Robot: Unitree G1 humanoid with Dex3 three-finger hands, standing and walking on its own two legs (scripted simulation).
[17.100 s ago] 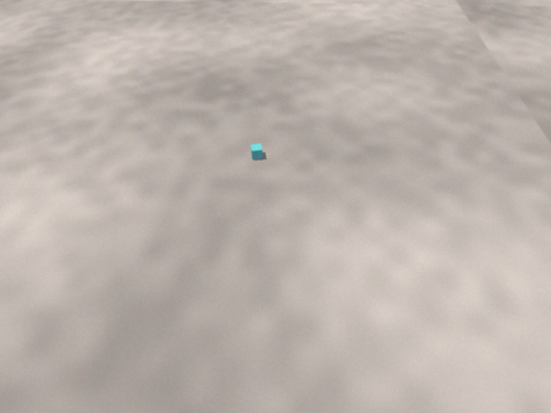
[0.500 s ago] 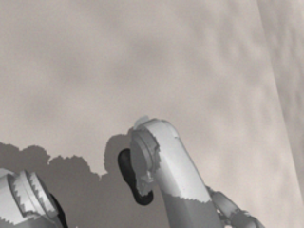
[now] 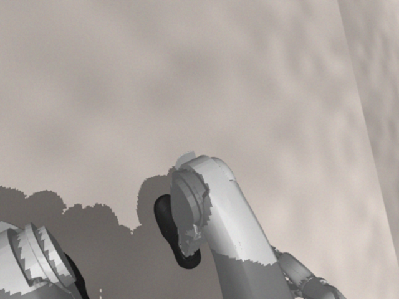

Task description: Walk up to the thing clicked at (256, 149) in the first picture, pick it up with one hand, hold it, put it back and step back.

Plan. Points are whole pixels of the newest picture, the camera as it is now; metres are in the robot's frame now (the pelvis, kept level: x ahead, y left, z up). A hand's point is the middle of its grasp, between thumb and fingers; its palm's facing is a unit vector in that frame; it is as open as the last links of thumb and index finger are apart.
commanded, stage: rest palm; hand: left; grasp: from above
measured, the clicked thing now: out of the picture +0.48 +0.42 -0.28
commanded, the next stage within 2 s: close in 0.22 s
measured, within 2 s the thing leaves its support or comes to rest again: neither
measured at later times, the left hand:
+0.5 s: hand out of the picture +0.46 +0.40 -0.23, palm faces -0.41 -0.17 -0.90, open 12.9 cm
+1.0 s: hand out of the picture +0.46 +0.41 -0.23, palm faces -0.42 -0.17 -0.89, open 11.6 cm
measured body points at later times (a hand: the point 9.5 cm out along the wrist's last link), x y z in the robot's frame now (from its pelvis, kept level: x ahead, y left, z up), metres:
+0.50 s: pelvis +0.00 +0.00 +0.00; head +0.29 +0.15 +0.31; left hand +0.48 +0.41 -0.18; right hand +0.08 -0.25 -0.05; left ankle +0.06 +0.13 -0.27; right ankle +0.12 -0.12 -0.27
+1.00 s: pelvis +0.00 +0.01 +0.00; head +0.28 +0.16 +0.31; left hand +0.47 +0.41 -0.18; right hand +0.08 -0.25 -0.05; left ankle +0.06 +0.13 -0.27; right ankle +0.12 -0.12 -0.27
